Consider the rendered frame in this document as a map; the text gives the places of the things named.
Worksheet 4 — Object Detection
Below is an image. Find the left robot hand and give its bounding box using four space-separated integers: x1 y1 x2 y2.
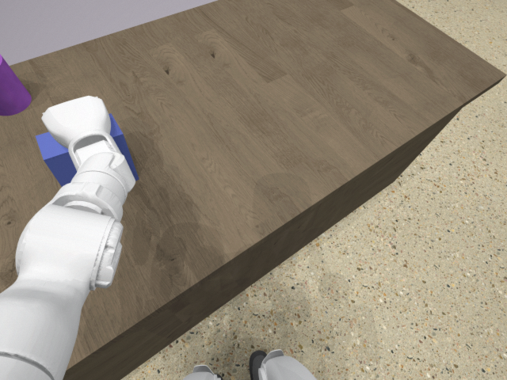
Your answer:
41 96 111 149

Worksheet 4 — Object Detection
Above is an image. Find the robot left upper arm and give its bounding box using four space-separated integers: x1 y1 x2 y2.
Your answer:
0 204 124 380

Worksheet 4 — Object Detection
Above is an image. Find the robot right shin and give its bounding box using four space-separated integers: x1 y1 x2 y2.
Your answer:
262 349 284 364

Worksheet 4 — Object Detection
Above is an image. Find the table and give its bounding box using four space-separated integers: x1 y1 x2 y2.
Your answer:
0 0 507 380

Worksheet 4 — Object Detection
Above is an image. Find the robot left forearm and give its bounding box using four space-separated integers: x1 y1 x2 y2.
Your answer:
15 130 135 276

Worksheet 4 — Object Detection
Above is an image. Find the robot shin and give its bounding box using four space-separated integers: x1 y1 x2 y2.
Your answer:
193 365 214 375
262 349 284 364

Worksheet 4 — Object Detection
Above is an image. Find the sponge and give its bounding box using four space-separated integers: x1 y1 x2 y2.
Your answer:
36 113 139 187

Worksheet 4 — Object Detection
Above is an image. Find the robot left shin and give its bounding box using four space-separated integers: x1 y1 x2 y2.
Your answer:
193 365 214 375

